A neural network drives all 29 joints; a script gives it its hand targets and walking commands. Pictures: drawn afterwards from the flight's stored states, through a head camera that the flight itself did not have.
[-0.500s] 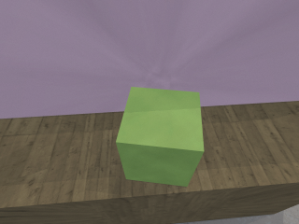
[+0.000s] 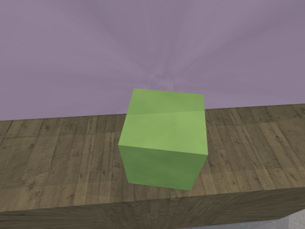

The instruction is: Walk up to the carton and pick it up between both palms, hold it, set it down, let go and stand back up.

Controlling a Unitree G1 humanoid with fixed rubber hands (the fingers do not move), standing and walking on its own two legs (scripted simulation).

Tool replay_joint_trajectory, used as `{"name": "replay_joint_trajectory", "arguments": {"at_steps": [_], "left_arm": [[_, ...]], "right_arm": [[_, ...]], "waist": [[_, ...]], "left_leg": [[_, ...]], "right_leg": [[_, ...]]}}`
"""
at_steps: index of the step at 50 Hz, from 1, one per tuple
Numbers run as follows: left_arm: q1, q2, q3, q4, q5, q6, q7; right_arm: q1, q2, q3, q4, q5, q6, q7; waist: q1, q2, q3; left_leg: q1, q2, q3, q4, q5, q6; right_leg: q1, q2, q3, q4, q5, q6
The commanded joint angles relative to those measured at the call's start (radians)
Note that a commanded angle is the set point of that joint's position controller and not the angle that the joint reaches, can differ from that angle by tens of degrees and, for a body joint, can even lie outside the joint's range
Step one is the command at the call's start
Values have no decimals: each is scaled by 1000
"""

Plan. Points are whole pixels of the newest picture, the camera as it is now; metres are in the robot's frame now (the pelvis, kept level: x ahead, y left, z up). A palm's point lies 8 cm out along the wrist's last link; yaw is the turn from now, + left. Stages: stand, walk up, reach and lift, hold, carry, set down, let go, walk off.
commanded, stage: stand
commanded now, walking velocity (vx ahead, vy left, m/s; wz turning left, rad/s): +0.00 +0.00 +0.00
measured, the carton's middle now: (163, 141) +0.37 -0.03 -0.03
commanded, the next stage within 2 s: none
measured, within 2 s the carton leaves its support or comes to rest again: neither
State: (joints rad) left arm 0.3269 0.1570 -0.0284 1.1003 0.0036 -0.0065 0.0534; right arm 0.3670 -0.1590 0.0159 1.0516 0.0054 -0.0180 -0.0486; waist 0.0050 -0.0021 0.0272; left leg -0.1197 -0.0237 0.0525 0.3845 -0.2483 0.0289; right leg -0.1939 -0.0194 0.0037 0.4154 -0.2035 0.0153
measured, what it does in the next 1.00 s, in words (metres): stands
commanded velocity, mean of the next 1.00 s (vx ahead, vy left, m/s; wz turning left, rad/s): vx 0.00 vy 0.00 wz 0.00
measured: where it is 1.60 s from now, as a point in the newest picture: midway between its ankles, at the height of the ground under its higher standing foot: outside the picture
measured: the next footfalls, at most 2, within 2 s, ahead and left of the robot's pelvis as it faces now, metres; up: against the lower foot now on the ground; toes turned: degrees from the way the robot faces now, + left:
none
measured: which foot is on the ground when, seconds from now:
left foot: down 0.00-1.00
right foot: down 0.00-1.00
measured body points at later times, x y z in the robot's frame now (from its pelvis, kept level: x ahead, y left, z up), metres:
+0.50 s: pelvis +0.00 +0.00 +0.00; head +0.01 +0.00 +0.45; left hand -0.02 +0.22 -0.16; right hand -0.02 -0.22 -0.16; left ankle -0.02 +0.10 -0.74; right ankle +0.01 -0.13 -0.74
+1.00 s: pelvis +0.00 +0.00 +0.00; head +0.01 +0.00 +0.45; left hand -0.01 +0.22 -0.16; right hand -0.02 -0.22 -0.16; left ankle -0.02 +0.10 -0.74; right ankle +0.01 -0.13 -0.74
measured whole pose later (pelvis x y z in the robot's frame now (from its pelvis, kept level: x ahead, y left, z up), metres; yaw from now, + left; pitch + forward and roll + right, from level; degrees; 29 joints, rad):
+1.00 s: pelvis +0.00 +0.00 +0.00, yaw +0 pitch -1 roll +0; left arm 0.32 0.15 -0.03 1.10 0.00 -0.01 0.05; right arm 0.36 -0.16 0.02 1.06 0.00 -0.02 -0.05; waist 0.00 0.00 0.03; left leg -0.11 -0.02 0.05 0.38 -0.25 0.03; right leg -0.19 -0.02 0.00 0.41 -0.21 0.02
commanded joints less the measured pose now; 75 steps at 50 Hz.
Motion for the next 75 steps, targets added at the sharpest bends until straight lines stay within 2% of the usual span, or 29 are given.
{"name": "replay_joint_trajectory", "arguments": {"at_steps": [1,6,7,8,10,13,17,22,25,27,28,31,36,37,39,40,43,47,49,54,56,58,59,61,63,64,65,68,75], "left_arm": [[66,111,18,-20,2,-10,6],[73,106,17,-13,-2,-8,7],[77,107,16,-14,-1,-8,7],[82,93,14,-12,0,-8,7],[72,103,13,-15,0,-10,6],[72,101,17,-14,-2,-9,6],[78,99,11,-14,-4,-10,7],[74,101,12,-17,2,-9,6],[79,104,17,-20,5,-12,6],[74,114,17,-22,0,-14,7],[72,102,14,-19,1,-11,6],[70,103,13,-20,0,-10,8],[73,110,17,-18,0,-12,6],[70,103,11,-17,-3,-11,6],[72,92,12,-15,-5,-9,6],[70,101,13,-11,-3,-9,6],[82,104,13,-12,-3,-8,5],[63,106,14,-14,-2,-9,6],[72,106,13,-8,-2,-10,7],[67,105,9,-11,-4,-8,5],[78,105,11,-12,-3,-9,5],[68,99,9,-16,-1,-11,7],[71,98,6,-16,-2,-12,6],[68,102,9,-10,-2,-14,7],[74,101,10,-12,-3,-14,6],[73,102,9,-9,-1,-13,6],[67,104,13,-9,2,-12,6],[71,103,14,-2,2,-7,5],[80,97,8,-10,-2,-11,5]], "right_arm": [[90,-102,-23,-18,-4,-10,-5],[87,-96,-19,-12,-4,-9,-6],[91,-98,-21,-15,-1,-10,-6],[84,-104,-23,-17,2,-10,-7],[89,-93,-22,-18,-1,-10,-7],[70,-90,-17,-20,-2,-8,-7],[89,-99,-18,-19,1,-9,-6],[84,-107,-21,-11,-1,-8,-6],[78,-100,-18,-7,-3,-12,-5],[92,-99,-21,-9,0,-12,-5],[76,-102,-19,-8,-1,-9,-6],[96,-96,-15,-7,2,-10,-6],[81,-101,-16,-13,-1,-13,-7],[81,-96,-15,-16,1,-13,-7],[85,-92,-10,-6,2,-12,-7],[93,-89,-12,-5,1,-11,-7],[88,-97,-14,-5,-2,-11,-6],[83,-99,-13,-4,-1,-15,-6],[73,-95,-15,-12,2,-13,-7],[85,-86,-11,-4,1,-9,-7],[86,-98,-13,-4,1,-11,-7],[82,-102,-14,-7,2,-14,-8],[72,-103,-14,-6,2,-15,-7],[79,-99,-16,-7,2,-14,-6],[77,-98,-16,-7,-1,-13,-4],[79,-97,-14,-8,-2,-12,-5],[84,-94,-13,-4,-2,-10,-5],[86,-104,-15,0,2,-7,-6],[86,-111,-14,-1,-1,-12,-6]], "waist": [[-5,-15,55],[0,9,84],[4,-2,68],[3,15,73],[-4,-7,54],[1,26,77],[-2,-32,65],[-3,-7,85],[2,18,57],[-7,0,30],[-1,14,81],[-5,-8,66],[4,2,41],[-2,-14,50],[3,12,81],[-6,3,80],[1,-20,70],[-2,18,57],[-1,-10,42],[-4,-1,73],[0,18,67],[-5,-8,58],[4,3,74],[-7,-9,45],[1,7,35],[0,-2,46],[-4,14,49],[-4,4,100],[-3,-12,61]], "left_leg": [[-40,131,-101,-86,99,-19],[-50,134,-105,-98,109,-22],[-53,134,-104,-94,112,-22],[-61,133,-101,-92,108,-19],[-43,129,-100,-89,94,-19],[-50,129,-98,-88,111,-18],[-43,137,-103,-89,96,-14],[-72,133,-100,-95,51,-17],[-45,133,-98,-85,117,-18],[-49,131,-93,-80,102,-17],[-68,134,-95,-90,88,-15],[-69,137,-103,-90,102,-17],[-34,133,-100,-83,154,-16],[-38,137,-100,-82,156,-16],[-57,134,-101,-87,137,-17],[-56,137,-106,-85,133,-16],[-39,134,-94,-87,127,-16],[-42,133,-97,-87,149,-21],[-24,139,-98,-87,155,-20],[-51,137,-102,-97,87,-16],[-55,138,-106,-96,103,-20],[-51,139,-103,-89,135,-15],[-53,137,-98,-90,143,-16],[-36,138,-97,-84,150,-18],[-34,134,-96,-80,131,-17],[-37,136,-97,-85,122,-16],[-45,134,-97,-88,109,-19],[-76,137,-100,-95,69,-18],[-46,140,-99,-91,109,-15]], "right_leg": [[-11,-85,66,-65,93,-14],[-26,-87,73,-58,89,-12],[-15,-87,69,-58,103,-12],[-6,-89,75,-60,102,-11],[-12,-91,76,-61,93,-12],[-20,-95,82,-61,112,-12],[-22,-89,72,-69,85,-9],[-20,-89,79,-68,65,-10],[-4,-91,81,-58,116,-10],[1,-87,70,-60,111,-10],[-16,-89,75,-63,97,-9],[2,-89,70,-57,101,-15],[7,-90,73,-57,135,-10],[-5,-90,69,-56,131,-11],[-14,-93,75,-63,115,-13],[-14,-94,74,-64,112,-14],[-19,-92,64,-64,104,-9],[2,-91,71,-58,126,-11],[-5,-94,73,-59,125,-12],[-24,-90,68,-70,86,-11],[-11,-89,70,-61,96,-13],[1,-91,71,-63,125,-14],[-12,-92,70,-58,137,-12],[5,-93,72,-63,141,-13],[6,-93,75,-60,119,-10],[-3,-92,74,-61,105,-11],[6,-92,74,-59,100,-11],[-20,-88,73,-69,78,-10],[-6,-90,70,-64,95,-11]]}}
